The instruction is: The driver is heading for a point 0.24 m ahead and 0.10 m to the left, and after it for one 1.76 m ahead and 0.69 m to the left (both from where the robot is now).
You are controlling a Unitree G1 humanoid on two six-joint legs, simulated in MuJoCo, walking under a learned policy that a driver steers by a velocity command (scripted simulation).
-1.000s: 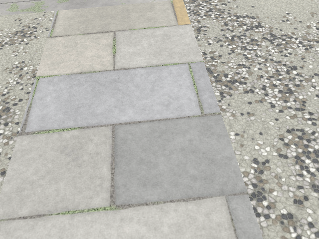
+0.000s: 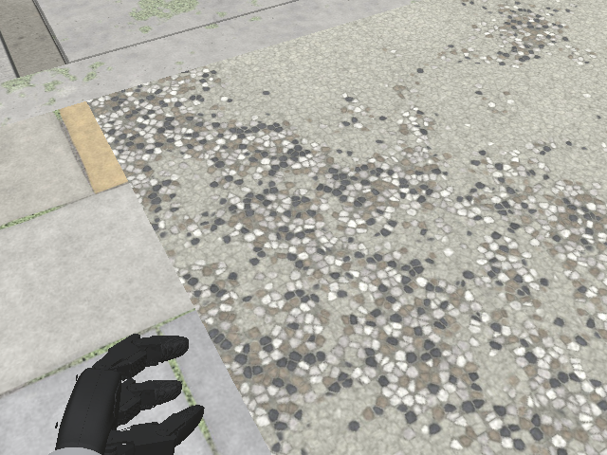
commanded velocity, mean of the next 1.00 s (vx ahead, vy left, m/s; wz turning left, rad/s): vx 1.00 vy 0.00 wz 0.68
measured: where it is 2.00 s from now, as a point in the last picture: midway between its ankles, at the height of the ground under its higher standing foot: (29, 147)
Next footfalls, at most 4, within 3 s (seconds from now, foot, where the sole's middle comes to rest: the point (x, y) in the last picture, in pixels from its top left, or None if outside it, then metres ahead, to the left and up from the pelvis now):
0.10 right None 0.30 -0.16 -0.78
0.54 left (173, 417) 0.61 0.22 -0.78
1.00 right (124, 257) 1.08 0.35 -0.78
1.46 left None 1.31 0.76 -0.78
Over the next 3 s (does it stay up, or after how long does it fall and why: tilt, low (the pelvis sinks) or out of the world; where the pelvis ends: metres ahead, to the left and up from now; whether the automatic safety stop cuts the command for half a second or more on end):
stays up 2.01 0.63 0.00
